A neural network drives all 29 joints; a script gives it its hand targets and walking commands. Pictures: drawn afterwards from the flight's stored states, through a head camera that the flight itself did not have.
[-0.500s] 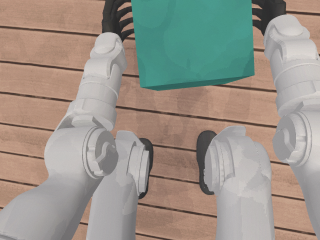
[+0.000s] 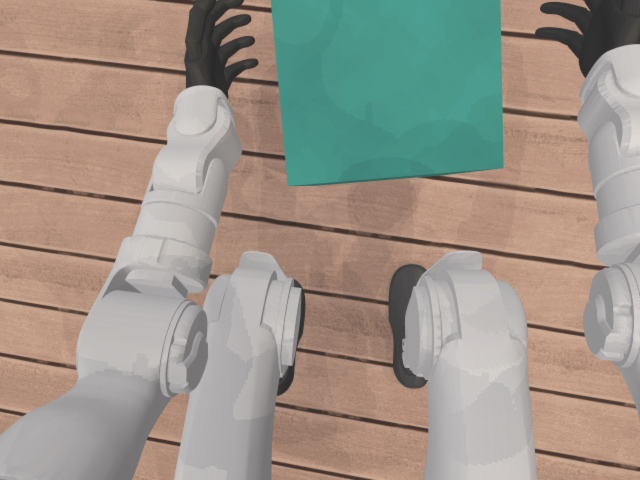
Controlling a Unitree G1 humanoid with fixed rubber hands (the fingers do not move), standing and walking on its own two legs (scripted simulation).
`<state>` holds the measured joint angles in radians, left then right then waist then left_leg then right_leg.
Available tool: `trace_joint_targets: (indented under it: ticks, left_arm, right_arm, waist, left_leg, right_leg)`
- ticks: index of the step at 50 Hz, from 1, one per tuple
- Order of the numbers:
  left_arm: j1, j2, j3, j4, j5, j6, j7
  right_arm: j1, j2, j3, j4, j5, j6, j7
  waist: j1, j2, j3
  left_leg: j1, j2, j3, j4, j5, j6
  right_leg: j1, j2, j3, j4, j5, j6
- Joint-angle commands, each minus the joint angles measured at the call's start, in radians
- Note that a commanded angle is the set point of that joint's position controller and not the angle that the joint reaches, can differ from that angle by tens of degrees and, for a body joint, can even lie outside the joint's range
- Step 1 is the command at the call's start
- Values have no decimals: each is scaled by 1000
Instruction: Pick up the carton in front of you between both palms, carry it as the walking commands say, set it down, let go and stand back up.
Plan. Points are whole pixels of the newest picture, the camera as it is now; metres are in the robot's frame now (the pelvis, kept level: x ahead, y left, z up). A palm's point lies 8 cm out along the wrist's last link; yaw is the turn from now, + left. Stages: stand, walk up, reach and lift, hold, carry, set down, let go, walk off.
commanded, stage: set down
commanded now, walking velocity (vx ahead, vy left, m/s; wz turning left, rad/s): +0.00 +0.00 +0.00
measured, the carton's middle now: (379, 99) +0.50 -0.07 -0.26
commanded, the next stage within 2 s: let go in 0.86 s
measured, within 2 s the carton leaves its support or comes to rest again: neither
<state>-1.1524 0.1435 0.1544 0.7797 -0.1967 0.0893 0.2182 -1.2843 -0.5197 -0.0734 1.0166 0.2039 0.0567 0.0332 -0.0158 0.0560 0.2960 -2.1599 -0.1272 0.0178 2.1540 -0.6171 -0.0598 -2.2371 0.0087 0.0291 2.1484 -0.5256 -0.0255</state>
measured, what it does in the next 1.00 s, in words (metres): rises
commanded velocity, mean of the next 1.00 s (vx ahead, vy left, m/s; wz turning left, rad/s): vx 0.00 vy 0.00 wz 0.00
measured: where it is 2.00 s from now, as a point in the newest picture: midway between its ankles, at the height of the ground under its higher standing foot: (343, 350)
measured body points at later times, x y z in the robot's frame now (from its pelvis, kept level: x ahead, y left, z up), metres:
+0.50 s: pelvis +0.02 +0.00 +0.13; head +0.33 -0.06 +0.45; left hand +0.52 +0.11 +0.01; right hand +0.52 -0.29 +0.01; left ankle +0.11 +0.12 -0.35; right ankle +0.12 -0.11 -0.35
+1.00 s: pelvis +0.05 -0.01 +0.26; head +0.32 -0.06 +0.61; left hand +0.51 +0.12 +0.15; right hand +0.51 -0.29 +0.15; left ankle +0.11 +0.12 -0.35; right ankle +0.12 -0.11 -0.35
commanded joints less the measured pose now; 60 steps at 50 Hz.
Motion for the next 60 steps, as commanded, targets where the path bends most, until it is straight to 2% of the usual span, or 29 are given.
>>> trace_joint_targets:
  ticks: [1, 5, 10, 14, 18, 25, 34, 44, 48, 51, 55, 60]
  left_arm:
    - [-146, 70, 54, -184, 58, 21, 20]
    - [-125, 35, 91, -149, 103, 38, 12]
    - [-93, -3, 105, -111, 123, 35, -3]
    - [-56, -19, 107, -132, 129, 37, -8]
    - [-17, -17, 103, -202, 132, 44, -9]
    - [33, -9, 95, -311, 136, 69, -17]
    - [123, -32, 128, -293, 169, 69, -47]
    - [184, -53, 148, -253, 211, 42, -78]
    - [288, -46, 139, -253, 248, 30, -100]
    - [414, -20, 116, -271, 276, 19, -124]
    - [573, 25, 60, -325, 289, -1, -166]
    - [723, 60, 4, -359, 248, -30, -207]
  right_arm:
    - [-199, -146, -69, -157, -43, 22, 9]
    - [-173, -94, -94, -121, -80, 37, 28]
    - [-145, -69, -109, -83, -115, 32, 44]
    - [-113, -73, -133, -97, -142, 33, 51]
    - [-85, -86, -157, -164, -157, 42, 57]
    - [-57, -78, -162, -274, -149, 76, 75]
    - [3, -32, -178, -236, -187, 79, 93]
    - [60, 12, -216, -189, -246, 49, 96]
    - [180, 43, -228, -204, -285, 44, 79]
    - [324, 84, -225, -266, -307, 43, 53]
    - [511, 129, -198, -395, -288, 28, 21]
    - [672, 149, -152, -504, -239, -10, 15]
  waist:
    - [-26, -165, -1344]
    - [0, -140, -1176]
    - [3, -132, -1161]
    - [-9, -139, -1233]
    - [-16, -150, -1331]
    - [1, -168, -1403]
    - [22, -171, -1324]
    - [22, -154, -1225]
    - [16, -150, -1269]
    - [16, -153, -1300]
    - [21, -144, -1257]
    - [31, -124, -1105]
  left_leg:
    - [416, 3, 97, -268, 212, -2]
    - [382, 8, 86, -340, 159, 3]
    - [393, 11, 77, -419, 177, -5]
    - [428, 7, 75, -480, 204, -13]
    - [483, 1, 77, -543, 247, -18]
    - [559, 1, 84, -669, 284, -15]
    - [632, 15, 73, -853, 308, -19]
    - [771, 31, 50, -1046, 356, -25]
    - [848, 32, 48, -1111, 391, -21]
    - [901, 30, 48, -1166, 414, -10]
    - [1002, 38, 37, -1245, 438, 8]
    - [1158, 64, 7, -1337, 470, 20]
  right_leg:
    - [924, 2, -20, -259, 316, 24]
    - [788, 4, -18, -333, 232, 22]
    - [776, 7, -17, -411, 238, 21]
    - [848, 14, -23, -472, 279, 22]
    - [961, 26, -30, -533, 344, 26]
    - [1151, 40, -26, -655, 418, 36]
    - [1291, 41, -4, -829, 461, 38]
    - [1414, 34, 11, -1013, 500, 32]
    - [1541, 33, 18, -1082, 566, 36]
    - [1673, 30, 28, -1133, 645, 41]
    - [1796, 22, 38, -1205, 702, 40]
    - [1841, 12, 38, -1295, 694, 36]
